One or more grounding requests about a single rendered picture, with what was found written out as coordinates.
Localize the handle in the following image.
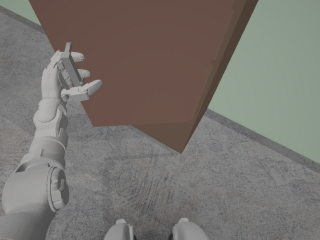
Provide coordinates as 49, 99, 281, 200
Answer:
60, 42, 85, 87

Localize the left robot upper arm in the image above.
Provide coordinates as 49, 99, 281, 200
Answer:
0, 166, 70, 240

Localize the robot right thigh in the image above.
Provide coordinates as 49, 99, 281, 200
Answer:
172, 221, 210, 240

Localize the cupboard door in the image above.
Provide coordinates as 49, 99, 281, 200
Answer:
28, 0, 234, 127

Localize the left robot forearm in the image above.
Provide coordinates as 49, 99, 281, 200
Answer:
2, 98, 69, 214

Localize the robot left shin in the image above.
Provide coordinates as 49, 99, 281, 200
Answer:
115, 219, 127, 224

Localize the robot left hand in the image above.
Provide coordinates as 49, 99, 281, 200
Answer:
41, 50, 103, 106

